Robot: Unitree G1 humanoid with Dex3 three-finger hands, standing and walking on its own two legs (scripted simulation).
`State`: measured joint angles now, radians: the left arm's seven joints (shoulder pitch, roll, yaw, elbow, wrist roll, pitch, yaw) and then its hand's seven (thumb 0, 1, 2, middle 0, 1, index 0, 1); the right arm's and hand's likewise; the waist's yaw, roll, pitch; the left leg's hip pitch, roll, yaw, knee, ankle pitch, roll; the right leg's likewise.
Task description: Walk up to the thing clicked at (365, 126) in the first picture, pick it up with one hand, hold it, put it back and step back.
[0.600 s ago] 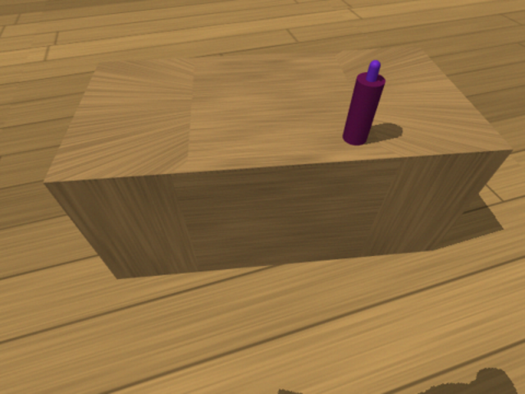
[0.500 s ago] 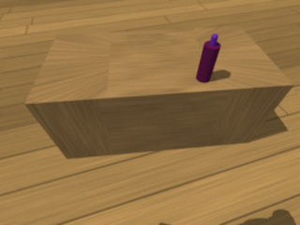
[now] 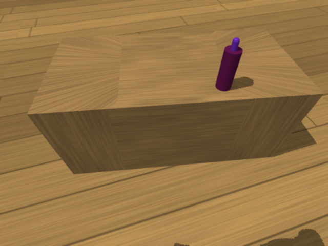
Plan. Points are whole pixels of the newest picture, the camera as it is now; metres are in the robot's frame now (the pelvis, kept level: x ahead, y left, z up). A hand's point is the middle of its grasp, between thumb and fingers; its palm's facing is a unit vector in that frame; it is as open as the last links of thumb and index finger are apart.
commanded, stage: stand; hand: right
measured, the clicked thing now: (229, 64) +0.85 -0.29 -0.06
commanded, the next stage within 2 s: walk up in 0.52 s
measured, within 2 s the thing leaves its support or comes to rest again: neither
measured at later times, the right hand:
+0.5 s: hand out of the picture +0.08 -0.25 -0.16, palm faces -0.03 +0.94 -0.34, open 7.4 cm
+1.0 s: hand out of the picture +0.15 -0.37 -0.16, palm faces -0.07 +0.92 -0.38, open 7.4 cm
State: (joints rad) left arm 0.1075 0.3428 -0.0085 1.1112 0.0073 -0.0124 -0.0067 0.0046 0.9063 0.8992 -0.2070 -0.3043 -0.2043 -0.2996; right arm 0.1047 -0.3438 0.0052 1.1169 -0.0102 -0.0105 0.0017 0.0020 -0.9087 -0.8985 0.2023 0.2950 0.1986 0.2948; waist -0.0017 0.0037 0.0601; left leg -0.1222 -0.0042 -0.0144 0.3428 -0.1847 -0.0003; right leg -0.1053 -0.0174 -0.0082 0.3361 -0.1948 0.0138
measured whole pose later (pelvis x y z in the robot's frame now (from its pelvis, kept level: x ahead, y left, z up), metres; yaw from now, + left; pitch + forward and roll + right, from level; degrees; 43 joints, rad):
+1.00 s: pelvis +0.10 -0.08 -0.01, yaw +2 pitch -4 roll -1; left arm 0.29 0.38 0.07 0.90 0.03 -0.04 -0.07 0.00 0.91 0.90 -0.21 -0.30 -0.20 -0.30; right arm 0.31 -0.44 -0.07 0.95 -0.02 -0.04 0.04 0.01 -0.91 -0.90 0.20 0.29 0.20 0.29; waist 0.02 0.05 0.08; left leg -0.43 0.02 -0.04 1.00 -0.38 0.01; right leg -0.18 -0.01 -0.08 0.50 -0.26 -0.03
